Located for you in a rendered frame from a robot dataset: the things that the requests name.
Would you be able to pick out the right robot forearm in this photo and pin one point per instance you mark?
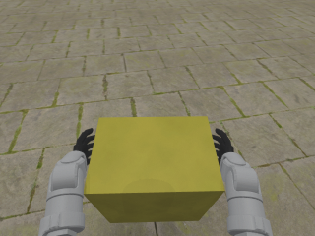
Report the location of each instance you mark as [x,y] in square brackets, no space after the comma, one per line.
[246,214]

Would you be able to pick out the left robot forearm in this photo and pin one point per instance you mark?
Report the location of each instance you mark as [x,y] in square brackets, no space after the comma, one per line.
[64,200]

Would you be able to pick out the carton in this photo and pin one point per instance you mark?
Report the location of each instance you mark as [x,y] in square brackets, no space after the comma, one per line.
[153,169]

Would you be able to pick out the right robot hand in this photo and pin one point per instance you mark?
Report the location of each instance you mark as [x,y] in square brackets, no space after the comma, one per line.
[224,145]

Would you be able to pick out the left robot hand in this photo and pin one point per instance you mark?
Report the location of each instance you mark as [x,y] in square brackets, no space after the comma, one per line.
[82,144]

